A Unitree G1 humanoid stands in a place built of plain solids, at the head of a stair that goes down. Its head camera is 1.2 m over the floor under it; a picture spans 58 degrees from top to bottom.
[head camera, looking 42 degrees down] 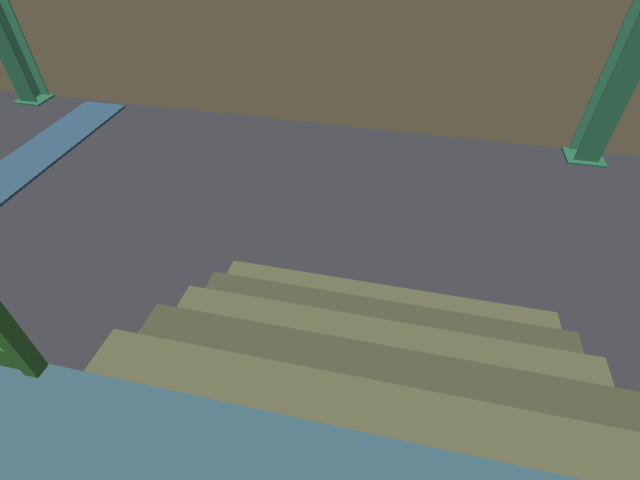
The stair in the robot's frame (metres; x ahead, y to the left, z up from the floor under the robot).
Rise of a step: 0.16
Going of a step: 0.26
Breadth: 2.00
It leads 12 degrees to the right of straight ahead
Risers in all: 6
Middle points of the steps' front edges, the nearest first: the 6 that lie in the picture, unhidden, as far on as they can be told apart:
0.54 -0.13 0.00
0.79 -0.18 -0.16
1.04 -0.24 -0.32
1.30 -0.30 -0.48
1.55 -0.35 -0.64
1.81 -0.41 -0.80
